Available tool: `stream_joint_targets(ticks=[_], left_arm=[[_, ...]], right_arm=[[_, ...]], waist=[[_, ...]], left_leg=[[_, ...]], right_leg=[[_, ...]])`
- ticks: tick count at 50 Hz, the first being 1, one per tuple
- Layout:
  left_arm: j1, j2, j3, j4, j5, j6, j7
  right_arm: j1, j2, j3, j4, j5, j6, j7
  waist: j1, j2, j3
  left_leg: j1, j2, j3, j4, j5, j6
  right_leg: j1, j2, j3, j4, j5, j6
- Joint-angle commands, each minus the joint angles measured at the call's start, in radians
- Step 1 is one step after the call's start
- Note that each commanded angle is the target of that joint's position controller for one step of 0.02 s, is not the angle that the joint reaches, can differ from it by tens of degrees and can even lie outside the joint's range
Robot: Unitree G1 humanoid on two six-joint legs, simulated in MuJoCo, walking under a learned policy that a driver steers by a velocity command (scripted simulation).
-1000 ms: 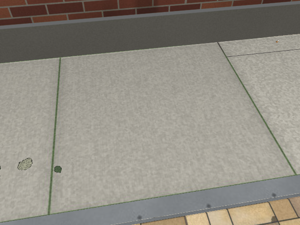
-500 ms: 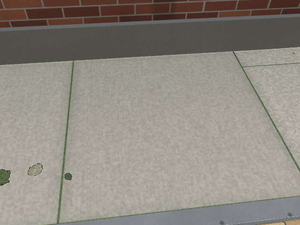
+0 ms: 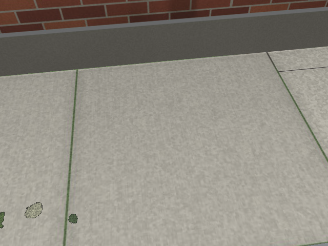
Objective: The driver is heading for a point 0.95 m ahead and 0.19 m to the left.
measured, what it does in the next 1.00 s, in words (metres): walks ahead: left foot, then right foot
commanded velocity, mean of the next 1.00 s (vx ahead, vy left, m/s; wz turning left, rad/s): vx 0.50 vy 0.00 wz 0.18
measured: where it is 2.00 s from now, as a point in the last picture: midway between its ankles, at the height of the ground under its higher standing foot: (131, 125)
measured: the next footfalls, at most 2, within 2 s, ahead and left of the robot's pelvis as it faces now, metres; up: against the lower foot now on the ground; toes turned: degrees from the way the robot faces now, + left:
left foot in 0.16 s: +0.08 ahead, +0.15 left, +0.00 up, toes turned +0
right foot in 0.60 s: +0.23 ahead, -0.14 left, +0.00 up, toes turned -6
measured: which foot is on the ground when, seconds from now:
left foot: up 0.00-0.14, down 0.16-0.62, up 0.64-1.00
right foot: down 0.00-0.34, up 0.36-0.58, down 0.60-1.00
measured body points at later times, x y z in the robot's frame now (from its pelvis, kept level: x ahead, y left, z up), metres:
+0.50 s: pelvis +0.10 +0.01 +0.02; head +0.11 +0.00 +0.47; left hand +0.20 +0.28 -0.11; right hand +0.08 -0.25 -0.13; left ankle +0.04 +0.15 -0.73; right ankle +0.13 -0.12 -0.69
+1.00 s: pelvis +0.41 -0.04 -0.01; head +0.44 -0.04 +0.43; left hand +0.28 +0.17 -0.15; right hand +0.67 -0.23 -0.11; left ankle +0.61 +0.05 -0.69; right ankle +0.19 -0.14 -0.72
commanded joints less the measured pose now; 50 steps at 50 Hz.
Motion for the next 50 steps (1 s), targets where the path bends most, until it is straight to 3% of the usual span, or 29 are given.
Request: stream_joint_targets(ticks=[1, 4, 7, 8, 9, 10, 11, 13, 15, 16, 17, 19, 20, 22, 26, 27, 29, 30, 31, 32, 33, 34, 35, 37, 39, 42, 46, 48, 50], left_arm=[[-0.08, 0.101, 0.019, -0.044, 0.006, 0.014, 0.012], [-0.058, 0.131, 0.032, -0.028, 0.016, 0.027, 0.015], [-0.023, 0.089, 0.021, 0.006, -0.01, 0.031, 0.016], [0.009, 0.068, 0.014, 0.025, -0.011, 0.032, 0.015], [0.056, 0.07, 0.019, 0.032, -0.012, 0.036, 0.019], [0.053, 0.064, 0.02, 0.04, -0.005, 0.039, 0.028], [0.059, 0.073, 0.023, 0.047, 0.002, 0.041, 0.034], [0.093, 0.082, 0.027, 0.077, 0.01, 0.046, 0.04], [0.109, 0.089, 0.029, 0.101, 0.006, 0.046, 0.035], [0.117, 0.095, 0.033, 0.117, -0.008, 0.044, 0.033], [0.1, 0.103, 0.039, 0.114, -0.024, 0.037, 0.028], [-0.03, 0.078, 0.035, 0.055, -0.042, 0.008, 0.006], [-0.075, 0.085, 0.038, 0.034, -0.048, -0.009, -0.004], [-0.075, 0.087, 0.04, 0.034, -0.054, -0.037, -0.017], [-0.038, 0.059, 0.031, 0.066, -0.044, -0.053, -0.031], [-0.012, 0.049, 0.029, 0.042, 0.041, -0.018, -0.062], [0.15, 0.08, 0.047, 0.083, 0.036, 0.006, -0.061], [0.334, 0.124, 0.066, 0.135, 0.035, -0.001, -0.047], [0.555, 0.235, 0.095, 0.179, 0.052, -0.015, -0.027], [0.586, 0.291, 0.089, 0.186, 0.051, -0.028, -0.019], [0.408, 0.268, 0.08, 0.144, 0.05, -0.023, -0.011], [0.305, 0.208, 0.066, 0.107, 0.039, -0.028, -0.013], [0.257, 0.166, 0.054, 0.099, 0.028, -0.037, -0.017], [0.225, 0.114, 0.034, 0.097, 0.025, -0.052, -0.01], [0.277, 0.088, 0.025, 0.123, 0.022, -0.064, -0.007], [0.327, 0.08, 0.018, 0.139, 0.023, -0.077, -0.006], [0.375, 0.084, 0.008, 0.158, 0.012, -0.082, 0.019], [0.376, 0.122, 0.011, 0.157, 0.013, -0.078, 0.033], [0.38, 0.182, 0.027, 0.146, 0.018, -0.053, 0.054]], right_arm=[[0.077, -0.036, -0.013, -0.048, -0.009, 0.051, -0.032], [0.127, -0.025, -0.009, -0.018, -0.016, 0.064, -0.042], [0.15, -0.044, -0.02, 0.005, -0.044, 0.075, -0.032], [0.122, -0.064, -0.02, -0.016, -0.058, 0.078, -0.033], [0.056, -0.127, -0.031, -0.039, -0.049, 0.077, -0.04], [0.001, -0.112, -0.029, -0.037, -0.039, 0.066, -0.04], [-0.039, -0.086, -0.022, -0.036, -0.037, 0.05, -0.041], [-0.046, -0.056, -0.016, -0.015, -0.033, 0.022, -0.033], [0.012, -0.046, -0.016, 0.014, -0.02, 0.007, -0.028], [0.073, -0.088, -0.033, 0.035, -0.009, 0.01, -0.032], [0.109, -0.139, -0.051, 0.039, 0.001, 0.012, -0.033], [0.17, -0.207, -0.08, 0.048, 0.021, -0.003, -0.037], [0.177, -0.193, -0.079, 0.051, 0.014, -0.02, -0.041], [0.143, -0.134, -0.067, 0.043, 0.009, -0.042, -0.035], [0.081, -0.151, -0.076, 0.03, 0.023, -0.037, -0.014], [0.099, -0.13, -0.072, 0.055, -0.054, -0.034, 0.006], [0.057, -0.141, -0.078, 0.057, -0.048, -0.032, 0.02], [0.032, -0.138, -0.073, 0.055, -0.054, -0.036, 0.022], [-0.035, -0.081, -0.056, 0.025, -0.067, -0.04, 0.026], [-0.089, 0.003, -0.042, -0.049, -0.052, -0.053, 0.026], [-0.101, -0.02, -0.043, -0.068, -0.039, -0.052, 0.031], [-0.111, -0.055, -0.047, -0.063, -0.029, -0.051, 0.042], [-0.067, -0.055, -0.047, -0.041, -0.028, -0.047, 0.051], [-0.038, -0.045, -0.045, -0.026, -0.051, -0.019, 0.068], [-0.08, -0.028, -0.04, -0.04, -0.042, 0.003, 0.081], [-0.217, -0.015, -0.027, -0.093, -0.029, 0.013, 0.083], [-0.359, -0.002, -0.004, -0.156, -0.033, 0.011, 0.093], [-0.364, -0.014, 0.0, -0.171, -0.031, 0.012, 0.089], [-0.25, -0.063, -0.012, -0.141, -0.025, 0.017, 0.082]], waist=[[-0.053, -0.115, -0.078], [-0.056, -0.137, -0.096], [-0.071, -0.112, -0.072], [-0.058, -0.068, -0.01], [0.003, 0.053, 0.049], [0.025, 0.156, 0.075], [0.04, 0.19, 0.101], [0.049, 0.176, 0.091], [0.029, 0.08, 0.065], [0.003, 0.07, 0.022], [-0.02, 0.09, 0.04], [-0.075, 0.184, 0.121], [-0.087, 0.169, 0.153], [-0.063, 0.1, 0.135], [-0.025, 0.105, 0.077], [-0.016, 0.13, 0.077], [0.065, 0.089, 0.079], [0.156, 0.01, 0.025], [0.272, -0.223, -0.056], [0.233, -0.418, -0.061], [0.138, -0.245, 0.029], [0.097, -0.107, 0.06], [0.05, -0.07, 0.068], [0.008, -0.091, 0.082], [0.01, -0.074, 0.119], [0.025, -0.056, 0.163], [0.032, -0.04, 0.2], [0.004, -0.076, 0.167], [-0.067, -0.138, 0.069]], left_leg=[[-0.004, 0.073, 0.001, -0.111, 0.021, -0.016], [0.149, 0.049, 0.039, -0.319, 0.197, 0.002], [0.263, 0.029, 0.068, -0.475, 0.321, 0.055], [0.215, 0.079, 0.003, -0.581, 0.282, 0.087], [0.029, 0.135, -0.074, -0.691, 0.048, 0.127], [-0.144, 0.136, -0.106, -0.791, -0.148, 0.14], [-0.193, 0.132, -0.117, -0.838, -0.168, 0.123], [-0.154, 0.114, -0.086, -0.812, -0.038, 0.091], [-0.073, 0.088, -0.042, -0.75, 0.097, 0.079], [-0.003, 0.077, -0.04, -0.741, 0.003, 0.102], [0.049, 0.123, -0.113, -0.772, -0.157, 0.149], [0.169, 0.348, -0.412, -0.934, -0.351, 0.284], [0.222, 0.406, -0.49, -0.967, -0.292, 0.32], [0.357, 0.398, -0.444, -0.948, -0.132, 0.297], [0.2, 0.248, -0.147, -0.933, 0.065, 0.224], [0.129, 0.2, -0.087, -0.947, 0.009, 0.231], [-0.046, 0.176, -0.031, -0.833, 0.026, 0.228], [-0.14, 0.133, 0.024, -0.613, 0.195, 0.217], [-0.295, 0.047, 0.126, -0.163, 0.265, 0.18], [-0.529, -0.082, 0.012, 0.108, 0.028, 0.178], [-0.621, 0.002, -0.1, 0.24, 0.153, 0.199], [-0.612, 0.057, -0.09, 0.24, 0.275, 0.201], [-0.538, 0.09, -0.082, 0.193, 0.336, 0.189], [-0.47, 0.111, -0.061, 0.163, 0.388, 0.153], [-0.507, 0.101, -0.032, 0.161, 0.459, 0.143], [-0.499, 0.074, 0.041, 0.02, 0.562, 0.146], [-0.417, 0.05, 0.186, -0.257, 0.608, 0.182], [-0.295, -0.007, 0.25, -0.352, 0.599, 0.225], [-0.167, -0.087, 0.289, -0.362, 0.522, 0.26]], right_leg=[[0.037, -0.225, 0.23, -0.242, 0.012, -0.174], [-0.034, -0.2, 0.191, -0.267, -0.163, -0.174], [-0.096, -0.161, 0.152, -0.236, -0.459, -0.074], [-0.105, -0.126, 0.133, -0.193, -0.516, -0.016], [-0.005, -0.057, 0.062, -0.124, -0.436, 0.032], [0.162, -0.022, 0.021, -0.04, -0.28, 0.055], [0.228, -0.016, 0.025, 0.001, -0.189, 0.056], [0.266, -0.039, 0.048, -0.016, -0.11, 0.043], [0.262, -0.058, 0.064, -0.04, -0.092, 0.028], [0.223, -0.013, 0.016, 0.011, -0.264, 0.02], [0.116, 0.013, -0.015, 0.071, -0.407, 0.013], [-0.146, -0.025, 0.007, 0.264, -0.343, -0.014], [-0.263, -0.077, 0.067, 0.351, -0.35, -0.031], [-0.39, -0.132, 0.105, 0.382, -0.311, -0.046], [-0.035, -0.071, -0.014, 0.155, -0.208, 0.004], [0.093, -0.013, -0.1, 0.097, -0.221, 0.011], [0.39, 0.025, -0.151, 0.046, -0.17, 0.009], [0.6, 0.018, -0.113, 0.032, -0.224, -0.003], [0.752, -0.21, 0.212, -0.111, -0.547, -0.041], [0.733, -0.392, 0.759, -0.382, -0.914, -0.095], [0.637, -0.438, 0.765, -0.386, -0.924, -0.123], [0.561, -0.412, 0.618, -0.347, -0.793, -0.103], [0.483, -0.357, 0.464, -0.364, -0.664, -0.076], [0.404, -0.299, 0.281, -0.406, -0.495, -0.032], [0.409, -0.266, 0.136, -0.417, -0.298, -0.01], [0.391, -0.222, -0.041, -0.455, -0.058, 0.014], [0.462, -0.208, -0.185, -0.479, 0.293, 0.035], [0.529, -0.231, -0.234, -0.392, 0.767, 0.05], [0.633, -0.253, -0.249, -0.184, 1.185, 0.06]])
